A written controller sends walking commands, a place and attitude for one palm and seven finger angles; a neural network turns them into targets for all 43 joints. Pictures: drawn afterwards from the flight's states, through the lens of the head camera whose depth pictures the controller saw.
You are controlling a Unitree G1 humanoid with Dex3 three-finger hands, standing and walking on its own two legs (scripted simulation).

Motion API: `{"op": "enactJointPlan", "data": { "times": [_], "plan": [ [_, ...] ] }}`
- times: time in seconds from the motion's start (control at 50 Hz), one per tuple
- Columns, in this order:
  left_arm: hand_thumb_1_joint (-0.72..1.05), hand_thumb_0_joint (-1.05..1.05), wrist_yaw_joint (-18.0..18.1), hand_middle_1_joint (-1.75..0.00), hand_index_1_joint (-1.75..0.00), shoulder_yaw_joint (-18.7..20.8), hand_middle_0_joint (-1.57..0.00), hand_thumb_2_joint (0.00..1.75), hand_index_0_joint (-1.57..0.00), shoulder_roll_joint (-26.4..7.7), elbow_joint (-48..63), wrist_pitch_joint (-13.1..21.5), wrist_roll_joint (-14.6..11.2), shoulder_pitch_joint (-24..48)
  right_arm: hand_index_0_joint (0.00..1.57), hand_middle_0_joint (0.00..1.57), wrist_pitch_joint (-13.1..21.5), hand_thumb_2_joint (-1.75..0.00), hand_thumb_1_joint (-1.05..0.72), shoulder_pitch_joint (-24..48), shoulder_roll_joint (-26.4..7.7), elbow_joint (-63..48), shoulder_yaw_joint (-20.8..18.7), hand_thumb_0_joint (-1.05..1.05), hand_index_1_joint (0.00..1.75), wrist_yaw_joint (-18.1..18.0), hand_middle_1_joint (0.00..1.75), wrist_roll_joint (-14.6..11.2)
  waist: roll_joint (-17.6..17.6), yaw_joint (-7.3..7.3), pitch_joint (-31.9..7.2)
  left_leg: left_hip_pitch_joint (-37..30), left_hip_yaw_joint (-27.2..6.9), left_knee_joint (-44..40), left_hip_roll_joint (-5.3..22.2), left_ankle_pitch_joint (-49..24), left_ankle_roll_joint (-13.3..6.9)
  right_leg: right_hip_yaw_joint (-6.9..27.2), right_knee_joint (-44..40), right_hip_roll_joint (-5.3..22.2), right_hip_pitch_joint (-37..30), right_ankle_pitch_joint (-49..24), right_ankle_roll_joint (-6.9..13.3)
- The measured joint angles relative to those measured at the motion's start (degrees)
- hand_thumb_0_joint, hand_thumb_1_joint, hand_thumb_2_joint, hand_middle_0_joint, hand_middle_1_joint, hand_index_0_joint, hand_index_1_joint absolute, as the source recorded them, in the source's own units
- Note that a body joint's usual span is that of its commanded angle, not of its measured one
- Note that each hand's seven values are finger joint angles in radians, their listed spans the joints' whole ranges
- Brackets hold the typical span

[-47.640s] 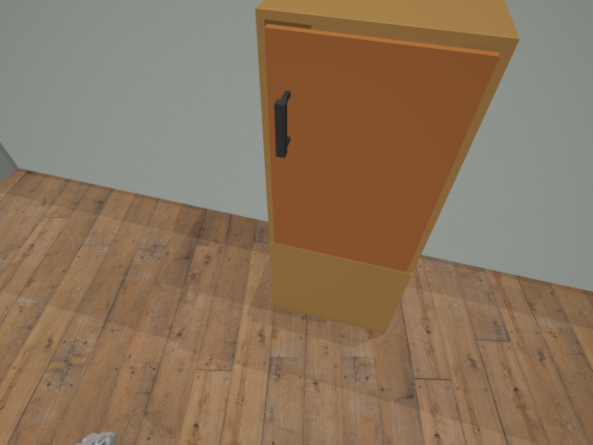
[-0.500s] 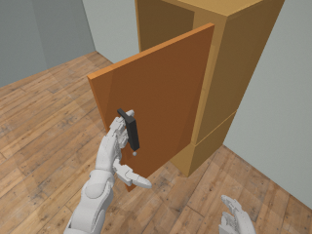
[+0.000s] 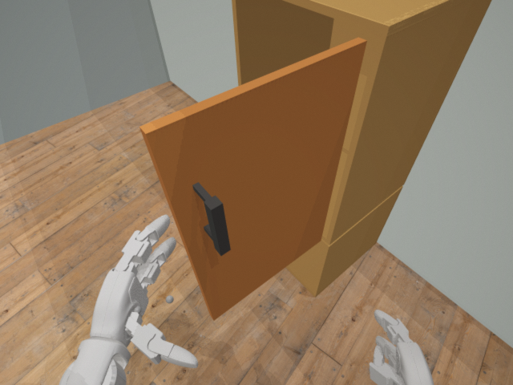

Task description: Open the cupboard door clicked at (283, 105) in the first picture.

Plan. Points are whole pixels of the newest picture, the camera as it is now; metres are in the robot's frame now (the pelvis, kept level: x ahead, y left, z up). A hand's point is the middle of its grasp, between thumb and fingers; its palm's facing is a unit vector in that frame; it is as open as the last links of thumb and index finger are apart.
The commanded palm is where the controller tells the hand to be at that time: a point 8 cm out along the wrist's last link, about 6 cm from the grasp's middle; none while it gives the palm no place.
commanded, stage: slide the hand sideways off the handle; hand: left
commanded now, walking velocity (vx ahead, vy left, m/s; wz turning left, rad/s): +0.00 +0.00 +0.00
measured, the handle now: (211, 219) +0.34 +0.11 +0.09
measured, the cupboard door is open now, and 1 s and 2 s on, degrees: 88 88 88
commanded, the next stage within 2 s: draw the hand back to the body in 0.12 s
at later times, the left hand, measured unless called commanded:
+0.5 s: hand (131, 307) +0.19 +0.17 +0.11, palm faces +0.00 -1.00 -0.07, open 16.3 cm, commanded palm +0.15 +0.23 +0.12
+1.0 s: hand (70, 295) +0.19 +0.24 +0.14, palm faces +0.30 -0.89 -0.33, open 14.1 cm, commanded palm +0.14 +0.28 +0.16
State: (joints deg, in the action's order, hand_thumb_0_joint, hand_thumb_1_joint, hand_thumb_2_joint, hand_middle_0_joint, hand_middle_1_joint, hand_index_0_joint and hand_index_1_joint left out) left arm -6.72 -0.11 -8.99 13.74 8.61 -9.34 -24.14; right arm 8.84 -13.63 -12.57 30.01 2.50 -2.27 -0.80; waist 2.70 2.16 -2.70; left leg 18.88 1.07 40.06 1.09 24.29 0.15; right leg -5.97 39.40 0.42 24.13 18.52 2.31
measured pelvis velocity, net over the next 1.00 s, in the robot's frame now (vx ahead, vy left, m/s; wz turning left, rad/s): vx -0.01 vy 0.02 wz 0.00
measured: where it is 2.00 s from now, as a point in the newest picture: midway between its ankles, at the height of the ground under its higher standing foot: outside the picture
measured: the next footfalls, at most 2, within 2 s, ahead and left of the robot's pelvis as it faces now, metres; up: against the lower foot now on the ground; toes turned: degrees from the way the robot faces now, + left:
none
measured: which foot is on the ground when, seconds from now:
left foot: down 0.00-1.00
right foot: down 0.00-1.00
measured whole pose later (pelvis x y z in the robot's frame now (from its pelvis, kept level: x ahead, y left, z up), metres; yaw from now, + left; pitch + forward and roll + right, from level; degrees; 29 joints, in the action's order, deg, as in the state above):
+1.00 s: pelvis -0.01 +0.02 +0.02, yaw +0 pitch -4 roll -1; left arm 5.6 8.2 -16.1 23.3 4.8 -1.6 -28.5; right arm 11.0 -12.6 -12.5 35.1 3.2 -4.3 0.5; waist 3.3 3.9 1.7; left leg 6.6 1.6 29.3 -0.2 19.2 -1.6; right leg -5.3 27.0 0.9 11.0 12.5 0.5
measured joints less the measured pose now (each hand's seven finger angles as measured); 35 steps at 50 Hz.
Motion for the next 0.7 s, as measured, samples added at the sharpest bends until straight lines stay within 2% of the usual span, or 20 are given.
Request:
{"op": "enactJointPlan", "data": {
  "times": [0.12,0.26,0.34,0.42,0.7],
  "plan": [
    [-0.5,-0.01,-2.7,-0.3,-0.31,2.1,-0.16,0.3,-0.16,-1.0,1.1,1.2,-1.8,-2.4,0.2,0.2,1.9,-0.9,-0.9,-0.8,-0.6,0.1,0.0,0.01,0.3,-0.3,0.3,-0.2,0.3,0.11,-0.2,1.8,-0.5,2.1,-0.1,0.7,-0.1,-0.5,1.5,0.3,1.3,0.5,-0.1],
    [-0.5,-0.01,-3.2,-0.3,-0.3,0.9,-0.15,0.3,-0.15,-0.8,2.2,1.6,-2.1,-2.1,0.2,0.2,3.8,-0.9,-0.9,-1.1,-1.1,0.2,-0.1,0.01,0.3,-0.6,0.3,-0.3,0.2,-0.01,-0.2,3.7,-0.8,4.4,-0.5,1.3,-0.5,-0.7,3.2,0.8,2.8,0.9,-0.4],
    [-0.5,-0.01,-2.8,-0.3,-0.3,1.3,-0.16,0.3,-0.15,-1.7,3.0,0.5,-1.7,-1.6,0.2,0.2,3.9,-0.9,-0.9,-1.3,-0.7,0.2,0.1,0.01,0.3,-0.7,0.3,-0.4,-0.1,-0.1,-0.4,3.6,-0.5,4.6,-0.6,1.3,-0.7,-0.3,3.4,0.8,2.8,0.8,-0.6],
    [-0.5,-0.01,-2.5,-0.3,-0.3,3.4,-0.16,0.3,-0.16,-2.8,3.7,-0.9,-2.6,-1.2,0.2,0.2,3.9,-0.9,-0.9,-1.4,-0.4,0.4,0.5,0.01,0.3,-0.9,0.3,-0.7,0.1,-0.16,-0.4,2.5,-0.3,4.1,-0.5,1.1,-0.8,-0.2,2.5,0.7,1.7,0.3,-0.8],
    [-0.49,-0.01,-5.0,-0.3,-0.3,7.2,-0.16,0.31,-0.15,-4.5,7.7,-6.2,-4.8,-2.3,0.2,0.2,5.3,-0.9,-0.9,-0.9,-0.8,1.4,1.4,0.01,0.3,-1.4,0.3,-1.4,0.8,0.85,0.0,-1.6,-0.3,0.9,-1.0,-0.2,-1.5,-0.2,-1.3,0.9,-2.9,-1.4,-1.5]
  ]
}}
